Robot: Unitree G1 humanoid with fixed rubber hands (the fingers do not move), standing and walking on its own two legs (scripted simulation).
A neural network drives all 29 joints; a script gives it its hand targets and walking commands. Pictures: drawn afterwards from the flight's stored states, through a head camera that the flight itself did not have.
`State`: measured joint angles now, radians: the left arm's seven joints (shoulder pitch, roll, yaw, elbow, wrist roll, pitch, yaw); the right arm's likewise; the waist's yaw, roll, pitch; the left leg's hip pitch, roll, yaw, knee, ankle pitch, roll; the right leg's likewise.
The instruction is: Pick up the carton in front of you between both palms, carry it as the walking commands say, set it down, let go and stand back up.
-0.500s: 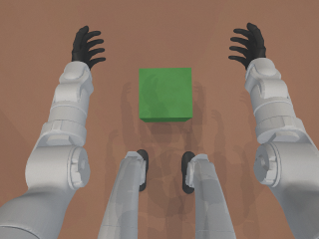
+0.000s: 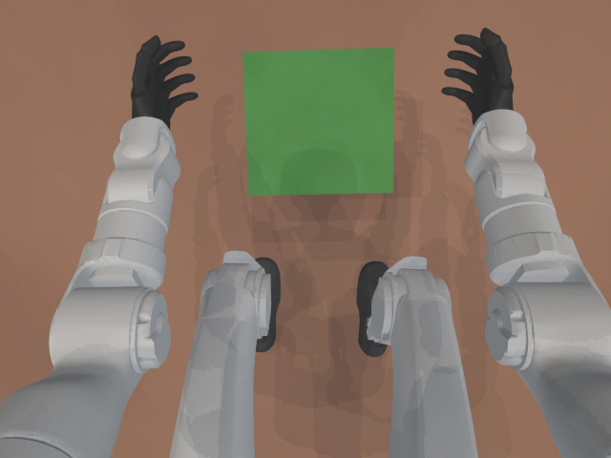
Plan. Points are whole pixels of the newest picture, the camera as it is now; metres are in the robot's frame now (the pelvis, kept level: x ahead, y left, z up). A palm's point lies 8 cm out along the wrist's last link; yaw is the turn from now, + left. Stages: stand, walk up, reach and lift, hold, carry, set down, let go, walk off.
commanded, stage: reach and lift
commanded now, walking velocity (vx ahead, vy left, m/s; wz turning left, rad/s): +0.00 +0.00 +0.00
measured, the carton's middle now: (318, 135) +0.47 +0.01 -0.38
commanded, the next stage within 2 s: none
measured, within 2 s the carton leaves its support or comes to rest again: leaves its support in 1.30 s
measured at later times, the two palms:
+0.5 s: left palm (198, 127) +0.48 +0.20 -0.31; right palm (438, 124) +0.49 -0.18 -0.32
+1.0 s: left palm (220, 124) +0.48 +0.16 -0.30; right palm (416, 121) +0.49 -0.14 -0.30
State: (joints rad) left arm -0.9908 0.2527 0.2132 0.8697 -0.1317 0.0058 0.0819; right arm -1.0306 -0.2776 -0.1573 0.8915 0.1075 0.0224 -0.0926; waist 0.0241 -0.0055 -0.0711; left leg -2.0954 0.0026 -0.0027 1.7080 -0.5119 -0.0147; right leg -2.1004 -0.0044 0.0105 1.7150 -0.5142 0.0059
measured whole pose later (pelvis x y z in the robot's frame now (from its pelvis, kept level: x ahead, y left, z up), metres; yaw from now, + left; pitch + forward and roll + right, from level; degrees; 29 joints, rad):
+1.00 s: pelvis -0.04 +0.00 -0.12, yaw +0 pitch +40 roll +0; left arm -1.37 0.27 0.01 1.18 -0.29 -0.05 0.16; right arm -1.40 -0.29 0.02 1.20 0.26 -0.04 -0.16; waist 0.02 0.00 0.28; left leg -2.30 -0.01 -0.01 2.12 -0.52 -0.02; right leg -2.30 -0.01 0.01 2.13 -0.52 0.01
